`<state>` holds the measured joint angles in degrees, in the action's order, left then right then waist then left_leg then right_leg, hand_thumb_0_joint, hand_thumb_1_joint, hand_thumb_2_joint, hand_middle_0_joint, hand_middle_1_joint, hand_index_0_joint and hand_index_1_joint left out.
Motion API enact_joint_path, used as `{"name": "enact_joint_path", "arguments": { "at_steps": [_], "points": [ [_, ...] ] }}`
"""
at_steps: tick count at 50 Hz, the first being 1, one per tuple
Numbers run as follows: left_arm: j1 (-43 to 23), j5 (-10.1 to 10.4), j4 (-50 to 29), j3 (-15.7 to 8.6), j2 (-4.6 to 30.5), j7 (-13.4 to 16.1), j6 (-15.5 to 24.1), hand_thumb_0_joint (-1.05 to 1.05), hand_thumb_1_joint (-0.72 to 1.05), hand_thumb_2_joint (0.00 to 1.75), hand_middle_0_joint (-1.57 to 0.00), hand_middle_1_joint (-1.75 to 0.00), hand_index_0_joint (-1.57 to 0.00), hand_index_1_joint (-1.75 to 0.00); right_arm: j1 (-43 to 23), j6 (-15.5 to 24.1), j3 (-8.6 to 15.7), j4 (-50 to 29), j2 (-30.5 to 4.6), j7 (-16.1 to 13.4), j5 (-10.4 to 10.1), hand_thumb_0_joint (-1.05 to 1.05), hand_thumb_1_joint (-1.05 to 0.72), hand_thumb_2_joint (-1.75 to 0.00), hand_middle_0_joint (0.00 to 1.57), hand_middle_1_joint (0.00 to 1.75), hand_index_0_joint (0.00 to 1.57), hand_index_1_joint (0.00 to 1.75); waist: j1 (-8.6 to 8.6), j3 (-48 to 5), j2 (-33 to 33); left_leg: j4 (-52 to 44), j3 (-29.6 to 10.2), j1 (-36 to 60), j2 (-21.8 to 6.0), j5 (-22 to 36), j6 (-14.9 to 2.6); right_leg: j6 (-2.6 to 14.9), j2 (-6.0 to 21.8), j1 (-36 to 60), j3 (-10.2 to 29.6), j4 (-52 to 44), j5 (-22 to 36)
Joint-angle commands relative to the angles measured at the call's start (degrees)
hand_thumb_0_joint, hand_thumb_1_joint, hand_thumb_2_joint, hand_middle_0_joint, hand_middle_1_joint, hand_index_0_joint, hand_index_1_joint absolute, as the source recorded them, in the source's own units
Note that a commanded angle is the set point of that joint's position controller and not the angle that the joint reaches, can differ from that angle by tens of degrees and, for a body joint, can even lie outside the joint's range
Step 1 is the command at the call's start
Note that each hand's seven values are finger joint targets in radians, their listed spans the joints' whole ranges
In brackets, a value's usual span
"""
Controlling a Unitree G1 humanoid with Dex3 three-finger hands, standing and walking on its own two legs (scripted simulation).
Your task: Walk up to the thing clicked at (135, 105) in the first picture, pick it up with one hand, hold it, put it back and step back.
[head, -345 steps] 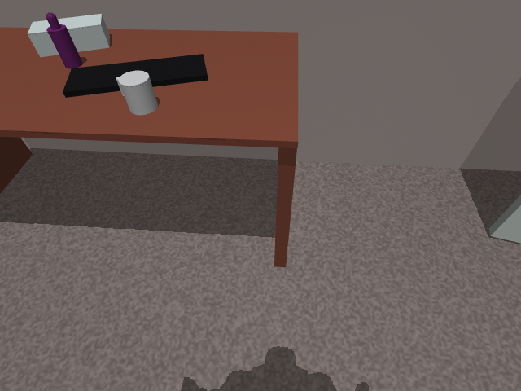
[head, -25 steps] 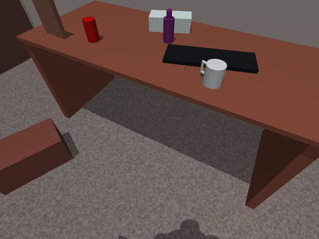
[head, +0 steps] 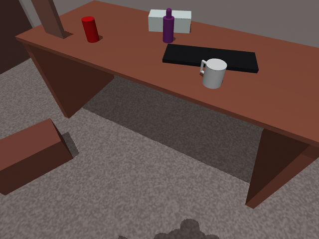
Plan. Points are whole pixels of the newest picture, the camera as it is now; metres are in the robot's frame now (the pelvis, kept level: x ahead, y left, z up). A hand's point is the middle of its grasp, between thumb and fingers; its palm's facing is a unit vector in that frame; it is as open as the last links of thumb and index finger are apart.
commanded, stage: stand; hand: left
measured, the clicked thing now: (210, 71) +0.74 -0.18 -0.01
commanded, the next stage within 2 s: walk up in 0.02 s
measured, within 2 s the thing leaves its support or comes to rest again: neither
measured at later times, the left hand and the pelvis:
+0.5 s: hand out of the picture +0.13 +0.14 -0.17, palm faces -0.21 -0.92 -0.34, open 7.4 cm; pelvis +0.05 -0.12 -0.03, yaw -15 degrees
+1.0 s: hand (177, 169) +0.37 -0.04 -0.16, palm faces -0.46 -0.81 -0.37, open 7.4 cm; pelvis +0.14 -0.23 -0.02, yaw -25 degrees
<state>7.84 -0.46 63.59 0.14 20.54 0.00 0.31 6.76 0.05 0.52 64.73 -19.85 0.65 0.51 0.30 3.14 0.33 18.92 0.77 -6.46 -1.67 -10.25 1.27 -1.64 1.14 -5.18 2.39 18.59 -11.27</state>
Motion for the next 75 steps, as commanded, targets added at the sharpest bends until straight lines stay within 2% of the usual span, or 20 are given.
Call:
{"name": "enact_joint_path", "arguments": {
  "at_steps": [1, 3, 5, 16, 18, 19, 23, 27, 30, 31, 32, 34, 43, 49, 51, 53, 58, 64, 73, 75],
  "points": [
    [-1.82, -2.81, -10.40, -7.09, 17.86, -1.77, -0.93, 0.00, 0.90, 0.90, -0.20, -0.30, -0.20, -0.30, 4.35, 2.56, 7.23, -6.10, -20.82, -2.38, 0.80, 0.00, -0.90, -0.90, 0.20, 0.30, 0.20, 0.30, 2.94, -4.39, 4.39, 2.99, -4.67, 11.83, -7.52, -0.25, -5.97, 4.63, 1.14, -14.56, 3.76, 7.66, 3.50],
    [-4.30, -3.42, -12.70, -7.15, 15.24, -3.58, -3.44, 0.00, 0.90, 0.90, -0.20, -0.30, -0.20, -0.30, 8.81, 3.20, 9.71, -5.95, -24.61, -3.52, 1.13, 0.00, -0.90, -0.90, 0.20, 0.30, 0.20, 0.30, 4.30, -0.92, -6.15, -8.27, -16.80, 13.23, -24.83, -11.83, -15.37, 2.04, 1.82, -29.35, 1.08, 31.25, -16.48],
    [-2.31, -3.02, -14.21, -8.09, 15.00, -4.69, -4.31, 0.00, 0.90, 0.90, -0.20, -0.30, -0.20, -0.30, 4.36, 3.98, 10.13, -9.40, -24.05, -4.14, 1.20, 0.00, -0.90, -0.90, 0.20, 0.30, 0.20, 0.30, 1.56, 1.45, -3.74, -10.48, -17.83, 0.83, -29.03, -12.55, -15.90, 1.74, 5.33, -26.37, 6.56, 40.30, -14.98],
    [16.78, -2.58, -12.04, -10.73, 16.52, -6.60, -2.39, 0.00, 0.90, 0.90, -0.20, -0.30, -0.20, -0.30, -0.63, 2.98, 8.71, -14.81, -18.76, -3.22, 2.40, 0.00, -0.90, -0.90, 0.20, 0.30, 0.20, 0.30, -6.96, -4.39, 2.48, 25.58, 10.18, -12.29, -10.76, -14.24, -7.02, 3.14, -1.55, 0.35, -8.72, 15.00, -4.88],
    [19.41, -2.77, -13.94, -12.80, 24.72, -5.11, -1.97, 0.00, 0.90, 0.90, -0.20, -0.30, -0.20, -0.30, 0.55, 2.26, 5.90, -18.22, -12.67, -2.86, 0.97, 0.00, -0.90, -0.90, 0.20, 0.30, 0.20, 0.30, -8.73, 0.60, 24.61, 48.81, 8.41, -31.00, 1.21, -30.90, -2.51, 10.48, 11.33, -1.04, 24.69, -5.91, -23.81],
    [14.95, -2.36, -16.59, -12.76, 26.50, -5.33, -1.91, 0.00, 0.90, 0.90, -0.20, -0.30, -0.20, -0.30, 0.51, 2.33, 6.88, -18.66, -16.52, -2.72, 0.52, 0.00, -0.90, -0.90, 0.20, 0.30, 0.20, 0.30, -6.22, 2.12, 18.72, 50.38, 2.74, -29.29, -0.82, -28.05, -1.63, 16.39, 16.95, -6.04, 36.94, -10.98, -29.25],
    [8.91, -1.47, -19.30, -10.51, 20.26, -3.87, -1.44, 0.00, 0.90, 0.90, -0.20, -0.30, -0.20, -0.30, 8.11, 3.79, 6.27, -15.05, -16.53, -2.32, -1.07, 0.00, -0.90, -0.90, 0.20, 0.30, 0.20, 0.30, -1.97, 1.91, 11.01, 38.25, 0.31, -22.03, -4.94, -22.19, -2.92, 15.12, 10.72, -8.26, 19.13, 0.67, -10.37],
    [8.58, -1.82, -21.73, -9.21, 17.91, -3.69, -0.53, 0.00, 0.90, 0.90, -0.20, -0.30, -0.20, -0.30, 12.51, 4.75, 6.69, -15.71, -16.23, -2.01, 0.12, 0.00, -0.90, -0.90, 0.20, 0.30, 0.20, 0.30, -1.44, -0.38, 8.08, 24.41, 0.85, -13.80, -2.47, -18.97, -3.60, 16.03, 10.84, -11.06, 18.35, 2.84, -3.49],
    [0.72, -1.21, -25.37, -7.61, 14.11, -3.96, -0.92, 0.00, 0.90, 0.90, -0.20, -0.30, -0.20, -0.30, 26.91, 5.96, 8.47, -12.85, -17.58, -3.12, 0.97, 0.00, -0.90, -0.90, 0.20, 0.30, 0.20, 0.30, 8.04, -4.71, -0.18, 5.64, -0.67, 12.47, -3.66, 1.01, -2.54, 9.75, 2.81, -28.52, 10.06, 19.79, -8.96],
    [2.31, -1.18, -26.42, -5.89, 8.20, -3.65, -0.72, 0.00, 0.90, 0.90, -0.20, -0.30, -0.20, -0.30, 29.41, 6.38, 10.10, -12.73, -23.92, -3.96, 2.25, 0.00, -0.90, -0.90, 0.20, 0.30, 0.20, 0.30, 8.59, -4.30, -16.84, -2.87, -20.94, 16.85, -14.95, -9.26, -2.58, 5.83, -8.85, -38.25, 7.83, 36.17, -16.88],
    [7.72, -1.64, -24.52, -6.74, 11.74, -3.01, -1.79, 0.00, 0.90, 0.90, -0.20, -0.30, -0.20, -0.30, 22.79, 6.51, 10.34, -15.70, -26.14, -4.46, 1.94, 0.00, -0.90, -0.90, 0.20, 0.30, 0.20, 0.30, 4.07, -3.01, -9.65, -7.63, -36.20, 10.52, -25.65, -19.98, -4.45, 4.42, -7.52, -39.75, 11.42, 44.88, -16.81],
    [12.64, -1.47, -20.93, -8.39, 18.14, -3.25, -2.60, 0.00, 0.90, 0.90, -0.20, -0.30, -0.20, -0.30, 11.68, 6.66, 9.56, -18.57, -24.80, -3.99, 0.32, 0.00, -0.90, -0.90, 0.20, 0.30, 0.20, 0.30, -0.39, 2.84, -5.43, -9.25, -31.25, -0.71, -25.42, -31.27, -8.73, 4.14, -2.18, -34.70, 13.00, 46.89, -13.09],
    [5.11, 0.22, -20.90, -6.18, 10.17, -3.66, -0.70, 0.00, 0.90, 0.90, -0.20, -0.30, -0.20, -0.30, 14.02, 6.74, 6.80, -19.47, -16.68, -2.22, 1.31, 0.00, -0.90, -0.90, 0.20, 0.30, 0.20, 0.30, 1.03, 5.31, -13.08, 1.63, 5.65, -0.63, -11.27, 33.30, -8.82, 1.60, -0.71, -23.90, 0.14, 29.24, -2.22],
    [8.35, 0.12, -16.18, -6.61, 12.31, -2.42, 0.48, 0.00, 0.90, 0.90, -0.20, -0.30, -0.20, -0.30, 10.79, 2.93, 6.17, -21.13, -16.65, -1.44, -0.03, 0.00, -0.90, -0.90, 0.20, 0.30, 0.20, 0.30, -1.50, -5.70, -6.18, 20.14, 7.86, -5.68, -9.76, 12.50, -7.92, 2.95, -2.01, -1.30, -4.77, 10.55, 8.99],
    [11.50, -0.71, -15.81, -9.13, 19.64, -1.07, 1.49, 0.00, 0.90, 0.90, -0.20, -0.30, -0.20, -0.30, 17.79, 2.31, 3.60, -21.64, -10.07, -1.23, -0.63, 0.00, -0.90, -0.90, 0.20, 0.30, 0.20, 0.30, -2.85, -11.08, 15.09, 38.47, 7.45, -20.37, -1.65, -17.82, -4.16, 7.18, 8.62, 11.76, 13.43, 6.81, 18.18],
    [5.04, -0.22, -18.76, -8.24, 20.46, -0.12, 0.93, 0.00, 0.90, 0.90, -0.20, -0.30, -0.20, -0.30, 18.65, 0.21, 4.98, -19.59, -14.42, -2.44, -0.88, 0.00, -0.90, -0.90, 0.20, 0.30, 0.20, 0.30, -1.82, -9.91, 12.81, 46.49, -1.62, -18.07, -2.37, -25.49, -2.75, 15.86, 18.42, -0.17, 28.18, 1.90, 3.77],
    [-0.10, 0.03, -17.61, -6.67, 15.21, 1.00, 1.46, 0.00, 0.90, 0.90, -0.20, -0.30, -0.20, -0.30, 16.71, -0.53, 4.24, -14.76, -14.38, -2.14, -0.65, 0.00, -0.90, -0.90, 0.20, 0.30, 0.20, 0.30, -0.09, -6.09, 9.79, 40.46, -4.65, -17.77, -3.28, -18.71, -2.61, 12.16, 10.37, -6.74, 15.22, 4.41, 0.48],
    [-0.22, 0.12, -16.63, -6.79, 15.06, 1.70, 1.99, 0.00, 0.90, 0.90, -0.20, -0.30, -0.20, -0.30, 12.46, -0.88, 4.01, -13.39, -13.59, -2.01, 0.14, 0.00, -0.90, -0.90, 0.20, 0.30, 0.20, 0.30, -1.04, -3.65, 9.02, 32.70, -4.53, -15.76, -1.23, -17.19, -1.72, 13.86, 12.75, -10.36, 14.76, 5.66, 13.66],
    [-4.90, -0.38, -16.94, -6.81, 15.93, 1.66, 0.34, 0.00, 0.90, 0.90, -0.20, -0.30, -0.20, -0.30, 12.69, -0.49, 5.72, -12.79, -12.93, -0.78, 1.26, 0.00, -0.90, -0.90, 0.20, 0.30, 0.20, 0.30, 1.45, -5.13, 5.23, 18.85, -0.19, -6.40, 0.75, -11.13, -3.73, 11.54, 12.64, -19.81, 13.53, 11.15, -1.39],
    [-4.17, 0.24, -16.95, -5.47, 12.09, 1.54, -0.03, 0.00, 0.90, 0.90, -0.20, -0.30, -0.20, -0.30, 11.47, 0.28, 6.52, -13.79, -16.44, -0.95, 2.66, 0.00, -0.90, -0.90, 0.20, 0.30, 0.20, 0.30, 1.21, -4.92, -6.90, 4.02, -17.51, -6.83, -8.68, -12.44, -7.33, 6.25, 5.51, -23.62, 7.78, 23.28, -5.57]
  ]
}}
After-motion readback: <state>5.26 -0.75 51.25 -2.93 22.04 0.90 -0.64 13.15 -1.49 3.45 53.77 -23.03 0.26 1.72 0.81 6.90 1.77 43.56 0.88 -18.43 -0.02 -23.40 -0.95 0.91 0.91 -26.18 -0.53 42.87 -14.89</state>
